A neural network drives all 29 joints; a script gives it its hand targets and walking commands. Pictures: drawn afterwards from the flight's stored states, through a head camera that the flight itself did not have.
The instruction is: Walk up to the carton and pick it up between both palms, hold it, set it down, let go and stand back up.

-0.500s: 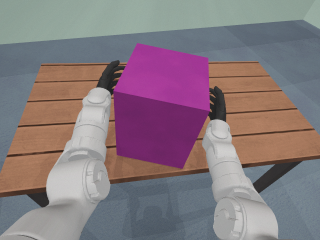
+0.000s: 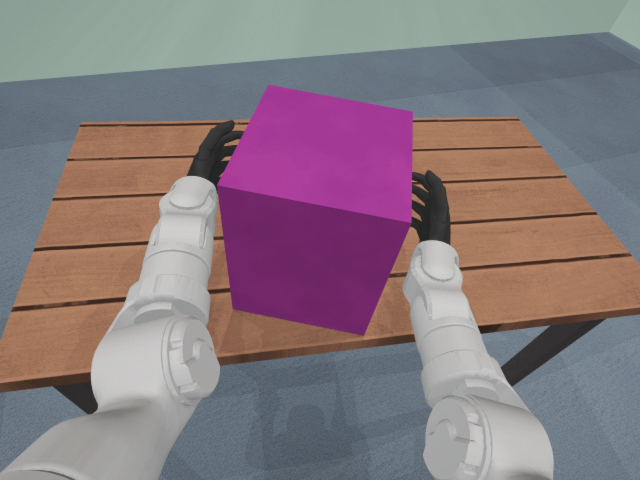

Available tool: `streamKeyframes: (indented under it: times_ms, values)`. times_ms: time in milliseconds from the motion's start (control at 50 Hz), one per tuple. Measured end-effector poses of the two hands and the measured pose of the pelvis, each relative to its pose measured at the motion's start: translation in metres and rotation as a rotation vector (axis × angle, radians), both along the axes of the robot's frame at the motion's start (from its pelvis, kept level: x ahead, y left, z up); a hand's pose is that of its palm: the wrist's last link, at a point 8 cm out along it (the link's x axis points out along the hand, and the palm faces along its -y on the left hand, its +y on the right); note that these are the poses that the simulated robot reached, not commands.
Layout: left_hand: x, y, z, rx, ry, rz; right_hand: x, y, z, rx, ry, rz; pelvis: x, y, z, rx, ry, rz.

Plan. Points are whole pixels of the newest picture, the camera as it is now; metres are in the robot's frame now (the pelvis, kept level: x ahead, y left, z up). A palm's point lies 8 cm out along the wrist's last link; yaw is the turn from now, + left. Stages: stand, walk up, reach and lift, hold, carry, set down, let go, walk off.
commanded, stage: set down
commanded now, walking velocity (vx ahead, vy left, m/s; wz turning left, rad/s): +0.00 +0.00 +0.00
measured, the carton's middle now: (318, 215) +0.45 -0.01 +0.06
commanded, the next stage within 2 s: none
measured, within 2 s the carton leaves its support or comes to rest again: neither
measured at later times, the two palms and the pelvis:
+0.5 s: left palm (204, 179) +0.45 +0.14 +0.12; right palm (431, 236) +0.37 -0.14 +0.10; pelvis +0.00 +0.00 +0.00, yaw +0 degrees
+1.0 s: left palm (206, 194) +0.45 +0.14 +0.10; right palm (423, 254) +0.37 -0.14 +0.06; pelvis +0.00 +0.00 +0.00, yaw +0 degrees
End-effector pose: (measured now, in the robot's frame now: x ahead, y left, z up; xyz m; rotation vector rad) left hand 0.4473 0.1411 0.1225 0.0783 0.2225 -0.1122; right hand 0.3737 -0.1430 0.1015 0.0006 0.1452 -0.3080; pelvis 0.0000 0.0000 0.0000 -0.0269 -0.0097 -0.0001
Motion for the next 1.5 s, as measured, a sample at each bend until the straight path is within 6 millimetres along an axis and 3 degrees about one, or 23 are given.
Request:
streamKeyframes:
  times_ms: [560,720,860,1120,1340,1500]
  values:
    - [0.003,0.002,-0.002,0.009,-0.006,-0.011,0.001,-0.001,-0.003,-0.022,-0.023,0.019,0.0,0.0,0.0,0.0,0.0,0.0]
    - [0.007,0.003,-0.021,-0.085,0.044,0.033,-0.003,0.0,-0.042,0.021,0.109,0.003,0.001,0.0,0.0,0.0,0.01,0.0]
    - [0.009,0.002,-0.026,-0.057,0.072,0.045,0.002,0.0,-0.049,0.064,0.104,-0.028,-0.001,0.004,-0.002,-0.005,0.047,0.0]
    - [-0.016,0.003,-0.019,-0.072,0.073,0.046,-0.011,0.0,-0.029,0.045,0.069,-0.019,-0.014,0.003,-0.003,-0.004,0.032,0.0]
    - [-0.049,0.013,-0.035,-0.081,0.115,0.082,-0.033,-0.003,-0.024,0.053,0.08,-0.027,-0.033,-0.002,-0.004,0.002,0.007,0.001]
    - [-0.063,0.023,-0.039,-0.073,0.115,0.105,-0.047,-0.007,-0.025,0.043,0.074,-0.032,-0.04,-0.003,-0.004,0.004,-0.003,0.001]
